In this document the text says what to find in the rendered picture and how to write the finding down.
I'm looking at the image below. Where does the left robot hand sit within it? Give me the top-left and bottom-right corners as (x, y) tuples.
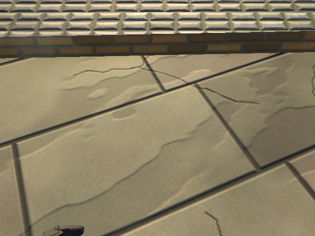
(41, 225), (85, 236)

